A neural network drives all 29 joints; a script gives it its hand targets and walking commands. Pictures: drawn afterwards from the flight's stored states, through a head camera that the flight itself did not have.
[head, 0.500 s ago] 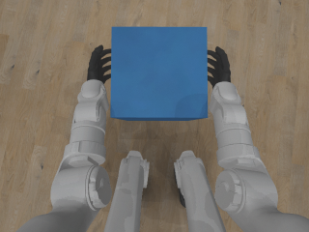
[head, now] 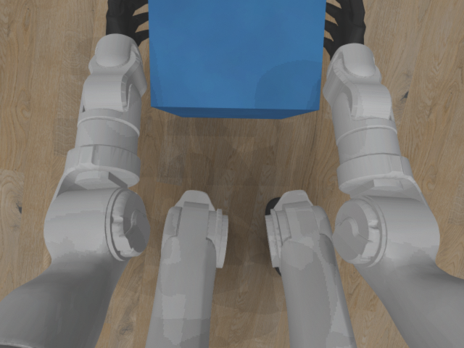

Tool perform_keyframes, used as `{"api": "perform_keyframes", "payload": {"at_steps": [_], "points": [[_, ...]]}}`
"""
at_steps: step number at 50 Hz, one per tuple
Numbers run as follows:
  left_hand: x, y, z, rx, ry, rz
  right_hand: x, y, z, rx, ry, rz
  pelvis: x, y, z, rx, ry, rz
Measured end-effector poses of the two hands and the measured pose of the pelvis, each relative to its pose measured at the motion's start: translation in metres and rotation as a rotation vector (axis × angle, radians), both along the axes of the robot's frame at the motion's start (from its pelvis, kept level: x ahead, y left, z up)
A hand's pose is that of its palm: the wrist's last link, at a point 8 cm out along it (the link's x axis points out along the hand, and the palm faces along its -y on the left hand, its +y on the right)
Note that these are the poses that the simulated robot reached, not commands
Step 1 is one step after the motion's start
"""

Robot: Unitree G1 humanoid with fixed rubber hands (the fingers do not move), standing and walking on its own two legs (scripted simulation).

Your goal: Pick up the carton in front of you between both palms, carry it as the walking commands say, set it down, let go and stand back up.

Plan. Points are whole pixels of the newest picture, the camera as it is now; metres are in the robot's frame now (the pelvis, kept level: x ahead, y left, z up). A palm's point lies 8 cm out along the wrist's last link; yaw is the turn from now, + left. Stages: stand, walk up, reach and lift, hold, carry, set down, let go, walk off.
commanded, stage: set down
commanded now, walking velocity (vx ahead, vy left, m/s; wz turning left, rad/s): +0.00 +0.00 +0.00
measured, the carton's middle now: (234, 51) +0.53 +0.02 -0.22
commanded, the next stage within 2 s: none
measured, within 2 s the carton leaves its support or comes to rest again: rests again in 0.62 s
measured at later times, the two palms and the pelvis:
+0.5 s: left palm (137, 47) +0.53 +0.17 -0.20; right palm (329, 56) +0.53 -0.13 -0.20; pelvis +0.01 +0.00 -0.04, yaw +0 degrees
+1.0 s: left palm (139, 50) +0.53 +0.18 -0.22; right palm (330, 58) +0.53 -0.13 -0.22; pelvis +0.00 +0.00 -0.06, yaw +0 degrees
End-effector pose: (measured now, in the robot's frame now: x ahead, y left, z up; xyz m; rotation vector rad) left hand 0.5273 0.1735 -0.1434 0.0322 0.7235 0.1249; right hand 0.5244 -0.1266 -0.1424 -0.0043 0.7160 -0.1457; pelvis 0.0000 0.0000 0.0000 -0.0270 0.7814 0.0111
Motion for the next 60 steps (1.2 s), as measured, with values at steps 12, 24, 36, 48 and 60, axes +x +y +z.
{"api": "perform_keyframes", "payload": {"at_steps": [12,24,36,48,60], "points": [[0.014,-0.002,-0.046,0.003,0.012,-0.016,0.009,-0.003,-0.048,0.002,0.012,-0.007,0.009,0.003,-0.033,-0.001,-0.066,-0.01],[0.006,0.0,-0.057,0.013,0.043,-0.017,0.004,-0.001,-0.059,0.0,0.042,0.005,0.008,0.0,-0.043,0.005,-0.096,-0.01],[0.002,-0.001,-0.072,-0.003,0.055,-0.038,0.002,-0.005,-0.073,-0.001,0.055,0.025,0.003,-0.001,-0.051,0.006,-0.156,-0.011],[0.004,0.002,-0.073,-0.02,0.05,-0.068,0.003,-0.007,-0.075,0.016,0.051,0.058,-0.001,-0.001,-0.056,0.003,-0.183,-0.011],[0.005,0.004,-0.075,-0.036,0.033,-0.084,0.006,-0.009,-0.076,0.023,0.042,0.087,-0.005,0.0,-0.057,0.002,-0.201,-0.01]]}}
